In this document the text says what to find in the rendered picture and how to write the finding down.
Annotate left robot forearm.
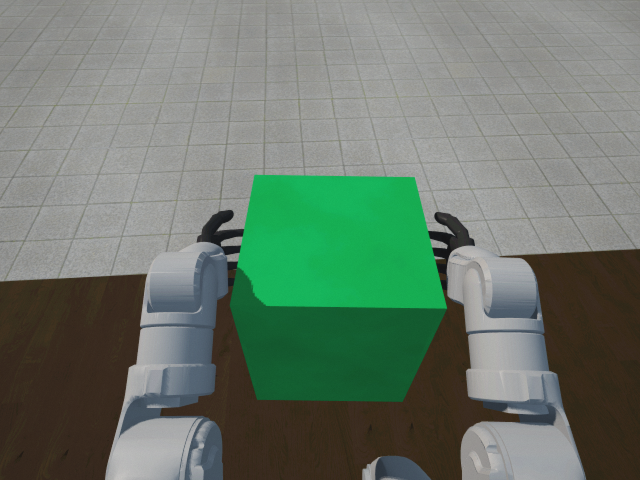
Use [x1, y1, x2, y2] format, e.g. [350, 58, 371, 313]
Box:
[105, 242, 228, 480]

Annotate right robot hand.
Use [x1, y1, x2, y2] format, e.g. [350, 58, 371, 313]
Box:
[428, 212, 475, 290]

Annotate left robot upper arm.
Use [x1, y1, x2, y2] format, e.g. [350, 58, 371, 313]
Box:
[107, 416, 223, 480]

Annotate right robot forearm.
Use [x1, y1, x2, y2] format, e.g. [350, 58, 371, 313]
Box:
[446, 246, 586, 480]

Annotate left robot hand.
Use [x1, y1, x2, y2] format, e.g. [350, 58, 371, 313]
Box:
[197, 210, 244, 286]

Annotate right robot thigh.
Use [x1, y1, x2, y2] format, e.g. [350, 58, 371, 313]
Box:
[362, 456, 431, 480]

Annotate right robot upper arm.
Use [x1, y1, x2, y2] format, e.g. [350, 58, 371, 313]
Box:
[461, 421, 585, 480]

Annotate carton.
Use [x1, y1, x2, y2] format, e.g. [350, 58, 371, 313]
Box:
[230, 175, 447, 402]

